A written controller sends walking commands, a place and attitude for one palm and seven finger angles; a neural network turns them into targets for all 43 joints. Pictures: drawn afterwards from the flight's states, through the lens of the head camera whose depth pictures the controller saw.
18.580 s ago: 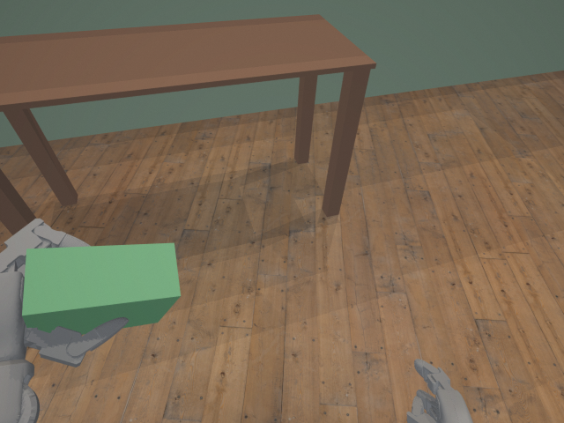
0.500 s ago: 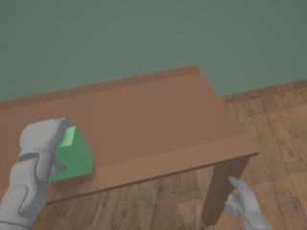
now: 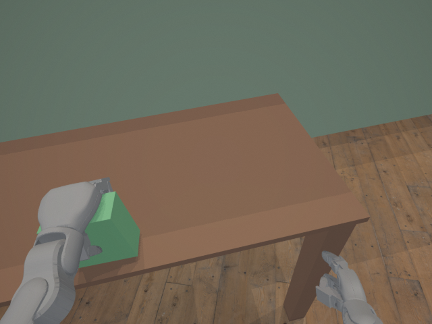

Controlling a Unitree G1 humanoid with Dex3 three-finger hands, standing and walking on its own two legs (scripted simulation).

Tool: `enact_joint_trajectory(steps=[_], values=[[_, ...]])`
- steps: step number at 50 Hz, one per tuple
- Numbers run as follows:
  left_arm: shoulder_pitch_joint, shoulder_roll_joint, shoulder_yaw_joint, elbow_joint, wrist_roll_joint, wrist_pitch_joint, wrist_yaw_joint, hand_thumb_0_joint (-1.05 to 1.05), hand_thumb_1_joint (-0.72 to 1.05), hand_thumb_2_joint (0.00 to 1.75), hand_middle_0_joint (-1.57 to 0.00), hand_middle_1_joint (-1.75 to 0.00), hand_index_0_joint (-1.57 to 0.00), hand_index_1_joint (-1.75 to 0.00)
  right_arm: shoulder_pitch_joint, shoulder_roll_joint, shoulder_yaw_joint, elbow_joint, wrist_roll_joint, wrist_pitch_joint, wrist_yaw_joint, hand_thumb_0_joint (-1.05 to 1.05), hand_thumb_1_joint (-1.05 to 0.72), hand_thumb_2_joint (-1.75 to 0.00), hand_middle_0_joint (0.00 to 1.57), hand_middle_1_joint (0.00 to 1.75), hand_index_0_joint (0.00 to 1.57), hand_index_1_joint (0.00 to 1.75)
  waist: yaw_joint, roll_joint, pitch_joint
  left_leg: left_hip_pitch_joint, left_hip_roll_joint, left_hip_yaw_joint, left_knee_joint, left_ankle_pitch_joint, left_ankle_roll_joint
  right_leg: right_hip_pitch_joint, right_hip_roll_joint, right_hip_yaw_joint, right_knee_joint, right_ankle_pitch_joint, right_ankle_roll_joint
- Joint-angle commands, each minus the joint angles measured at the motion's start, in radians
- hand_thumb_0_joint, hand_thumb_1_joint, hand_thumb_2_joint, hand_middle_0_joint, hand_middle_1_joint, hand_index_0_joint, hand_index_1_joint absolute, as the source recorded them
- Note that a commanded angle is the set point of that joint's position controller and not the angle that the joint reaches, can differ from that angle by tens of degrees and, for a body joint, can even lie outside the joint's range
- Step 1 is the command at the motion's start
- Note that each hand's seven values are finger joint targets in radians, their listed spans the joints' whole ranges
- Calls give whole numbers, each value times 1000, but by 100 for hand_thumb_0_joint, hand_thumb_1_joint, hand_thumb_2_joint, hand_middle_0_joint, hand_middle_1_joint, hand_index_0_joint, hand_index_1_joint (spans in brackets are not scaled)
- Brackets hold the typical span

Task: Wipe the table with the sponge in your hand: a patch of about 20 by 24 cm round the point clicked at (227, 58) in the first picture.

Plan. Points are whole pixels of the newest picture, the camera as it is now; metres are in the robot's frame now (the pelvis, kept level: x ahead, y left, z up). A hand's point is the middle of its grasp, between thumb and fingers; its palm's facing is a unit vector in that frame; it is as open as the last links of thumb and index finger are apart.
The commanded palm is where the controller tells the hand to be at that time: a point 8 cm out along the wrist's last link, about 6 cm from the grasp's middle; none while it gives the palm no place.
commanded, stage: lower the sponge onto the table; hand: left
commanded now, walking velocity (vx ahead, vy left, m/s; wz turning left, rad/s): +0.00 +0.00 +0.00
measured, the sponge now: (100, 237) +0.23 +0.27 +0.04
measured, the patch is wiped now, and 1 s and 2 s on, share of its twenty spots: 0.00 0.35 0.75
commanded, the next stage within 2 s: wipe forward along the first lane in 0.34 s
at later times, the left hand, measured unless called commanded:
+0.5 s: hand (88, 224) +0.24 +0.28 +0.08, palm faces -0.01 -0.06 -1.00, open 10.1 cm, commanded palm +0.22 +0.28 +0.14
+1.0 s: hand (93, 200) +0.29 +0.30 +0.08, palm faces -0.05 -0.03 -1.00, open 10.1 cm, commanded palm +0.27 +0.30 +0.12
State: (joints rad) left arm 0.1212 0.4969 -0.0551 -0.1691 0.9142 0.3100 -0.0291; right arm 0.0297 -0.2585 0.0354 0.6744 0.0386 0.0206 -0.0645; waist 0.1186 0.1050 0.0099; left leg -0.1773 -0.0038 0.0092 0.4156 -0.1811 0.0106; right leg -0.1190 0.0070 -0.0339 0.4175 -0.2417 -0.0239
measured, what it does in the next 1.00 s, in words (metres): stands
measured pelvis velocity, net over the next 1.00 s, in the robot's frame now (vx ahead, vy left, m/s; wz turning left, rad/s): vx -0.01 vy -0.01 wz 0.02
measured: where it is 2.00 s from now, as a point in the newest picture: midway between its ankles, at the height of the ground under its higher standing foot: outside the picture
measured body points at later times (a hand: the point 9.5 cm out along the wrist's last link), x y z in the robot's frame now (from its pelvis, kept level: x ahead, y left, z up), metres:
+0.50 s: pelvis +0.00 +0.00 +0.00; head -0.01 -0.05 +0.45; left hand +0.23 +0.28 +0.14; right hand +0.24 -0.21 -0.09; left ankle +0.03 +0.11 -0.74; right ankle -0.01 -0.11 -0.74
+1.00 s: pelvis -0.01 -0.01 -0.01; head +0.00 -0.05 +0.44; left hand +0.29 +0.30 +0.14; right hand +0.20 -0.25 -0.12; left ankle +0.03 +0.11 -0.74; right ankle -0.01 -0.11 -0.74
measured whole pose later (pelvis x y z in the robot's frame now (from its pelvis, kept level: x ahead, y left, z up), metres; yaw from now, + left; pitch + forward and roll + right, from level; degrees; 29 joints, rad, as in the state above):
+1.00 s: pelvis -0.01 -0.01 -0.01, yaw +1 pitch +1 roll +0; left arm -0.19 0.52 -0.03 0.26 0.94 0.21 -0.03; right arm 0.11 -0.29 0.01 0.71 0.07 0.04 -0.09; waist 0.09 0.10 -0.03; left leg -0.31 0.00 -0.02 0.49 -0.20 0.00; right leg -0.24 0.02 -0.06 0.49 -0.26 -0.04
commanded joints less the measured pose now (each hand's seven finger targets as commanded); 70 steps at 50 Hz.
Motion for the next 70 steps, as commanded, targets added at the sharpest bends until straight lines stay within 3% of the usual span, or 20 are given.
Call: enact_joint_trajectory(steps=[1,2,6,7,12,16,20,26,27,36,37,41,42,51,52,59,61,62,66,70], values=[[-189,251,194,-183,28,10,56,0,10,130,-120,-160,-120,-160,-235,-100,-35,-175,-1,-51,-1,0,-90,-90,20,30,20,30,21,-44,-163,102,-14,-78,-38,170,19,-24,18,98,-81,137,-58],[-202,204,151,-182,27,11,55,0,10,130,-120,-160,-120,-160,-221,-93,-32,-181,1,-50,0,0,-90,-90,20,30,20,30,11,-49,-175,92,-15,-72,-37,166,21,-21,10,72,-77,131,-50],[-226,256,187,-186,32,1,63,0,10,130,-120,-160,-120,-160,-238,-100,-35,-178,1,-53,-8,0,-90,-90,20,30,20,30,18,-20,-179,106,-21,-77,-38,137,22,-26,18,106,-85,105,-58],[-243,202,137,-183,32,-6,61,0,10,130,-120,-160,-120,-160,-222,-90,-32,-181,2,-56,-8,0,-90,-90,20,30,20,30,3,-26,-192,104,-19,-68,-31,145,24,-27,10,75,-80,110,-51],[-254,170,106,-117,29,-8,53,0,10,130,-120,-160,-120,-160,-215,-92,-33,-172,6,-55,-12,0,-90,-90,20,30,20,30,-7,-40,-151,87,-20,-67,-37,102,24,-59,11,73,-91,74,-47],[-276,218,145,-82,37,-16,54,0,10,130,-120,-160,-120,-160,-216,-102,-37,-164,6,-57,-19,0,-90,-90,20,30,20,30,2,-54,-169,92,-25,-71,-36,85,24,-57,19,96,-93,61,-53],[-237,161,99,-57,30,-32,50,0,10,130,-120,-160,-120,-160,-191,-99,-43,-166,4,-56,-14,0,-90,-90,20,30,20,30,-3,-74,-166,81,-26,-64,-23,114,26,-59,9,71,-85,104,-42],[-353,210,130,48,37,-36,55,0,10,130,-120,-160,-120,-160,-190,-112,-42,-144,14,-56,-28,0,-90,-90,20,30,20,30,-22,-97,-121,55,-29,-60,-25,36,26,-112,19,89,-100,25,-43],[-364,163,85,70,39,-36,52,0,10,130,-120,-160,-120,-160,-178,-106,-41,-148,15,-58,-30,0,-90,-90,20,30,20,30,-27,-95,-131,49,-30,-50,-19,37,29,-111,12,64,-95,29,-38],[-408,218,119,219,49,-46,30,0,10,130,-120,-160,-120,-160,-140,-129,-52,-129,22,-44,-30,0,-90,-90,20,30,20,30,-30,-112,-170,13,-37,-48,7,55,29,-102,14,78,-68,88,-39],[-404,161,71,218,41,-51,25,0,10,130,-120,-160,-120,-160,-132,-119,-51,-143,24,-44,-29,0,-90,-90,20,30,20,30,-35,-109,-171,8,-37,-41,13,62,34,-102,8,55,-62,101,-33],[-440,236,134,277,46,-67,28,0,10,130,-120,-160,-120,-160,-116,-135,-58,-130,24,-35,-31,0,-90,-90,20,30,20,30,-36,-136,-154,-10,-36,-45,19,36,34,-127,14,77,-66,79,-34],[-466,189,87,282,45,-73,27,0,10,130,-120,-160,-120,-160,-105,-128,-56,-140,27,-36,-32,0,-90,-90,20,30,20,30,-47,-134,-163,-19,-37,-37,24,36,38,-130,9,54,-61,79,-29],[-562,264,124,464,67,-90,29,0,10,130,-120,-160,-120,-160,-46,-156,-69,-109,35,-20,-34,0,-90,-90,20,30,20,30,-62,-160,-152,-70,-39,-34,43,-8,37,-172,13,74,-56,46,-31],[-579,204,69,457,68,-95,24,0,10,130,-120,-160,-120,-160,-40,-147,-69,-121,36,-21,-33,0,-90,-90,20,30,20,30,-69,-154,-180,-71,-38,-26,46,2,40,-166,7,52,-46,58,-25],[-573,236,108,512,61,-121,33,0,10,130,-120,-160,-120,-160,-12,-153,-76,-123,36,-6,-29,0,-90,-90,20,30,20,30,-66,-189,-188,-91,-34,-27,57,8,44,-166,6,51,-38,85,-21],[-624,276,134,532,66,-129,39,0,10,130,-120,-160,-120,-160,-9,-160,-76,-112,38,-5,-31,0,-90,-90,20,30,20,30,-71,-169,-161,-101,-32,-34,49,-19,42,-195,12,56,-46,36,-27],[-653,225,81,534,67,-134,40,0,10,130,-120,-160,-120,-160,-2,-153,-75,-119,40,-7,-31,0,-90,-90,20,30,20,30,-81,-153,-159,-103,-33,-26,49,-29,45,-204,8,42,-47,18,-23],[-743,336,148,618,84,-139,47,0,10,130,-120,-160,-120,-160,18,-169,-77,-94,41,-5,-40,0,-90,-90,20,30,20,30,-82,-159,-160,-116,-33,-28,47,-66,45,-216,9,59,-59,-33,-24],[-815,325,111,688,96,-146,39,0,10,130,-120,-160,-120,-160,41,-166,-76,-92,46,0,-41,0,-90,-90,20,30,20,30,-93,-135,-194,-120,-32,-23,50,-59,45,-211,4,47,-50,-24,-22]])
